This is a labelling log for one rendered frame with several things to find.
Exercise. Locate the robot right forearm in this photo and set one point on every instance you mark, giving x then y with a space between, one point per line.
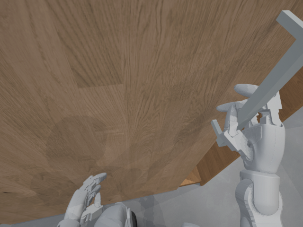
259 199

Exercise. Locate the robot right hand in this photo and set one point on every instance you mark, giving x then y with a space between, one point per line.
267 138

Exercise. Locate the left robot thigh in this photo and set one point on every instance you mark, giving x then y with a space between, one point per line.
115 216

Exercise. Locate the wardrobe door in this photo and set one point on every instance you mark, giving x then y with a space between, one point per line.
123 87

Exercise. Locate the handle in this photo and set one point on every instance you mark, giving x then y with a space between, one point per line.
284 70

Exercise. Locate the robot left hand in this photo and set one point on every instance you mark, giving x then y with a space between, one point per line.
77 208

